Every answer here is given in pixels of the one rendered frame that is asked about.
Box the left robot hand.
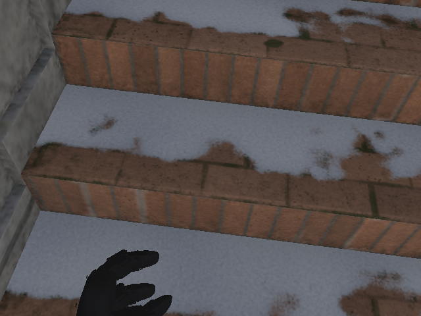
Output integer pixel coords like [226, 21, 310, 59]
[75, 250, 172, 316]

